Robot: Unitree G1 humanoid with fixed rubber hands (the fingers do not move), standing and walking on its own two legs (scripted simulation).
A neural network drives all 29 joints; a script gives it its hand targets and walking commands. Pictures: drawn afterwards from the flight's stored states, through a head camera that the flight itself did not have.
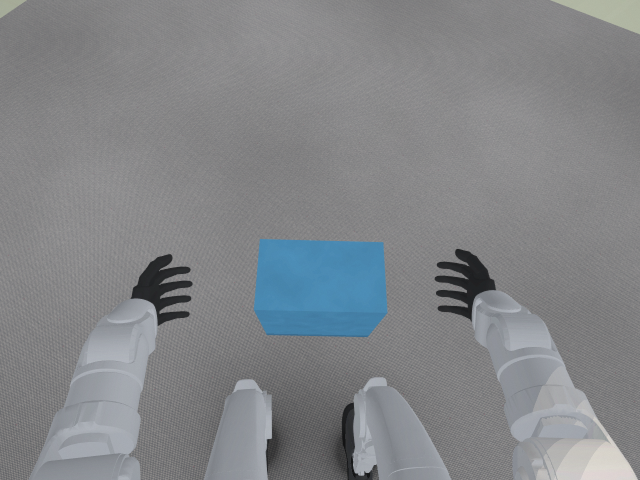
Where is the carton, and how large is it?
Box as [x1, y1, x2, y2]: [254, 239, 386, 336]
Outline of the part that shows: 260,239 254,310 267,334 367,336 386,313 382,242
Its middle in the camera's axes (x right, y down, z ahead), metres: +0.00 +0.14 +0.98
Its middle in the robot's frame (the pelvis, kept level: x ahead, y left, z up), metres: +0.48 -0.02 -0.53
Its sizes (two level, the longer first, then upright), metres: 0.285 0.165 0.295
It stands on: the floor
